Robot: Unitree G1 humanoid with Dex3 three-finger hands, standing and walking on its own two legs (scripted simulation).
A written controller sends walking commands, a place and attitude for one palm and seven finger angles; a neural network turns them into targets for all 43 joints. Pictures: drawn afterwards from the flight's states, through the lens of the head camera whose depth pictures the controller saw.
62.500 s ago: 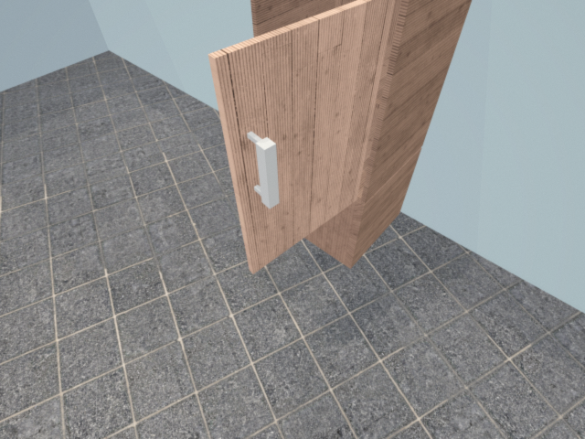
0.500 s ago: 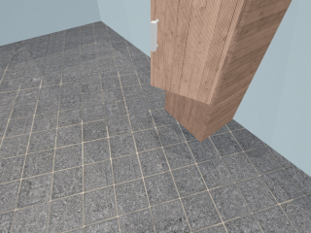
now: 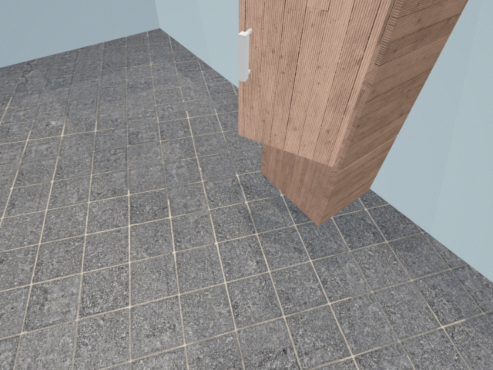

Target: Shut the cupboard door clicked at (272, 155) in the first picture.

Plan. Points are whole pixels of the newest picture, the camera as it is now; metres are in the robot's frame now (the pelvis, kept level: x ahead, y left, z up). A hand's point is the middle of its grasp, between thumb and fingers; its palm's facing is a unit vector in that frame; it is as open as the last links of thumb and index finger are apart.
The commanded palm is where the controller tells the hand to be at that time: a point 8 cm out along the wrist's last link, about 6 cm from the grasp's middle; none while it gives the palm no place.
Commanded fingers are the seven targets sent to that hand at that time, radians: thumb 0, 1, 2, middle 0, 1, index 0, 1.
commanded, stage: walk to a spot facing it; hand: left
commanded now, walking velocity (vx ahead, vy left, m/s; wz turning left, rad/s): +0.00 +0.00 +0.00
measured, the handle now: (246, 55) +1.02 +0.04 +0.01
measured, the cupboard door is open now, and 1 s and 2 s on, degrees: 27 27 27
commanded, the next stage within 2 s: turn to face it in 1.28 s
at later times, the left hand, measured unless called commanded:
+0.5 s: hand out of the picture +0.01 +0.23 -0.22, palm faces +0.22 -0.95 -0.20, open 7.4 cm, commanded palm none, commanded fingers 0.00 0.90 0.90 -0.20 -0.30 -0.20 -0.30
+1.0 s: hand out of the picture +0.15 +0.26 -0.16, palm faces +0.41 -0.88 -0.24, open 7.4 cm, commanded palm none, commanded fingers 0.00 0.90 0.90 -0.20 -0.30 -0.20 -0.30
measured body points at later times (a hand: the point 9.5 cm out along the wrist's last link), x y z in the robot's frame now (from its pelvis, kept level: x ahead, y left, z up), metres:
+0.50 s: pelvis +0.00 +0.03 -0.03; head +0.04 +0.07 +0.41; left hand -0.01 +0.28 -0.20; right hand +0.09 -0.21 -0.17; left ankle +0.01 +0.12 -0.75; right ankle -0.02 -0.12 -0.73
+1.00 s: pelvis +0.12 +0.03 -0.02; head +0.16 +0.03 +0.43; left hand +0.13 +0.30 -0.14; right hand +0.21 -0.21 -0.17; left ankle +0.01 +0.11 -0.72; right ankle +0.19 -0.07 -0.75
